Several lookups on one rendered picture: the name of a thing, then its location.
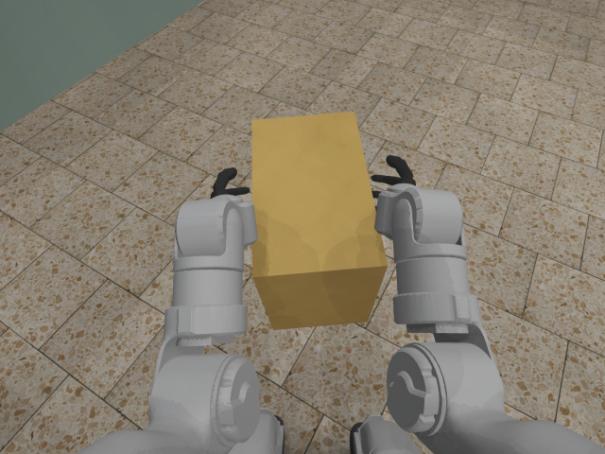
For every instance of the right robot forearm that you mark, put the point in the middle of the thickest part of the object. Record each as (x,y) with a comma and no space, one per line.
(426,227)

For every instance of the robot right upper arm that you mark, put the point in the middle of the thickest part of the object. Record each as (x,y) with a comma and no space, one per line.
(450,395)

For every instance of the robot right shin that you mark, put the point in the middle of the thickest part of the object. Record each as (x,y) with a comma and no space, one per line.
(372,418)

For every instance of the robot shin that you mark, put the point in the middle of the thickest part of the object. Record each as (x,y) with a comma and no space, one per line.
(372,418)
(267,411)

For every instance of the carton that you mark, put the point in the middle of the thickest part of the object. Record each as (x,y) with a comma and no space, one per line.
(318,259)

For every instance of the robot left upper arm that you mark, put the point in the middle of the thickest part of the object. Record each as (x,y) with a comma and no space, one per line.
(200,404)

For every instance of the robot left hand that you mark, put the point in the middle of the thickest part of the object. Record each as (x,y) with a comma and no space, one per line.
(221,182)

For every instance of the robot left shin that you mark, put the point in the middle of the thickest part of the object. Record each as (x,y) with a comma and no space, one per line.
(267,411)

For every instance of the left robot forearm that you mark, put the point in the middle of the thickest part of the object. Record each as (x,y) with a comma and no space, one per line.
(210,238)

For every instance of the robot right hand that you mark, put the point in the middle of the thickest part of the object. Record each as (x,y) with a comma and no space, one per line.
(403,170)

